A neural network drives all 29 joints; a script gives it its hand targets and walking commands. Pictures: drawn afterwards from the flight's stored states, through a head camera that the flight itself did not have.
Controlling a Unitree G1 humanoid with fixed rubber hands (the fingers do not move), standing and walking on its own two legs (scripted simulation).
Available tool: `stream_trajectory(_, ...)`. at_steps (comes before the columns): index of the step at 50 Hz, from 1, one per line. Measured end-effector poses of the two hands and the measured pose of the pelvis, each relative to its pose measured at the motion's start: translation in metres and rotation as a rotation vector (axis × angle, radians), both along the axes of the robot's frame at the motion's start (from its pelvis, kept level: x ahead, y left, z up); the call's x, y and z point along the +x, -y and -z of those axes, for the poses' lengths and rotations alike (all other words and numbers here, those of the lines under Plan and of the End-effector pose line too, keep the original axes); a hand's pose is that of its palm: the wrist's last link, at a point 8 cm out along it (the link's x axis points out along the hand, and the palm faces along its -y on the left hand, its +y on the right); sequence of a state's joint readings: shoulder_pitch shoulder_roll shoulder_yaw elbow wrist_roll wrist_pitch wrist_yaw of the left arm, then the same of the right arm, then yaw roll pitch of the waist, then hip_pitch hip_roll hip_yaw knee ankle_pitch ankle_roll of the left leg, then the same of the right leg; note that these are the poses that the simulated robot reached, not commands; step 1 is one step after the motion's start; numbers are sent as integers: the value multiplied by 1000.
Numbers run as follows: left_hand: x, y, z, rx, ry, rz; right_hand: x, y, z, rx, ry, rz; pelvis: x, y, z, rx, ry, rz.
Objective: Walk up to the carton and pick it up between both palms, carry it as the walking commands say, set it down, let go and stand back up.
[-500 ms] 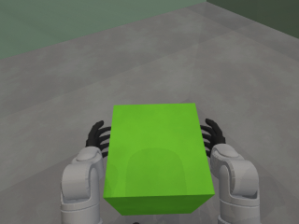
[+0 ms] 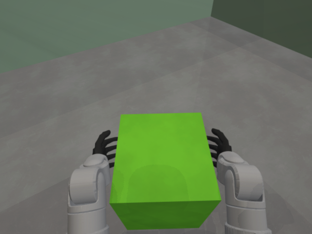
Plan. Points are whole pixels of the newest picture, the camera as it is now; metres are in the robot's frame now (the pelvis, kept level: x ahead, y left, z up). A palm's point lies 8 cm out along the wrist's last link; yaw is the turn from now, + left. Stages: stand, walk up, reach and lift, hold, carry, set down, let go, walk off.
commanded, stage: carry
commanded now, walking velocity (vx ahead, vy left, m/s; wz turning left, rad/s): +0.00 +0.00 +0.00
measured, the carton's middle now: (162, 174) +0.28 +0.00 +0.01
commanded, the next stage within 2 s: hold in 1.46 s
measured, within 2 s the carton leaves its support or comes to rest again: neither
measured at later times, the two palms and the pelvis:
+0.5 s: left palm (103, 168) +0.26 +0.14 +0.07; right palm (226, 167) +0.26 -0.15 +0.07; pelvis -0.01 +0.00 +0.00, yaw -1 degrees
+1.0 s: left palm (99, 185) +0.23 +0.14 +0.07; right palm (228, 182) +0.23 -0.15 +0.07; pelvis -0.05 +0.00 +0.00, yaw +0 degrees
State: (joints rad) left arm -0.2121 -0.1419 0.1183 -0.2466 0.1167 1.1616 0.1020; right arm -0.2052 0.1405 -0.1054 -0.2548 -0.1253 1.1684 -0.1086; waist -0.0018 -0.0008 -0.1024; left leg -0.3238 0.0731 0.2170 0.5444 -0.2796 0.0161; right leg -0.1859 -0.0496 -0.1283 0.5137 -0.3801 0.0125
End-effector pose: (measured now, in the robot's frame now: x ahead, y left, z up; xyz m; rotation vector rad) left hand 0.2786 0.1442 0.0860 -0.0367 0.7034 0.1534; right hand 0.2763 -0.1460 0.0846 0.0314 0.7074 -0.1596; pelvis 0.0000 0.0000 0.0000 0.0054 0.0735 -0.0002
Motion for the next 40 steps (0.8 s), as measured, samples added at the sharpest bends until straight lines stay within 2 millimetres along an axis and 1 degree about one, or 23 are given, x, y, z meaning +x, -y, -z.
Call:
stream_trajectory(6, 5, 4, 5, 3, -8, 8, 4, 4, 5, -4, -8, 2, 7, 3, 2, 1, 6, 3)
stream_trajectory(13, 3, 7, 10, 5, -11, 18, 0, 7, 9, -8, -12, 6, 6, 4, 3, 2, 11, 7)
stream_trajectory(20, -6, 6, 12, 9, -10, 23, -9, 6, 11, -12, -11, 5, -3, 3, 3, 0, 21, 9)
stream_trajectory(40, -40, 2, 14, 21, 10, 22, -40, 2, 13, -18, 10, -11, -37, 1, 0, -5, 37, 4)
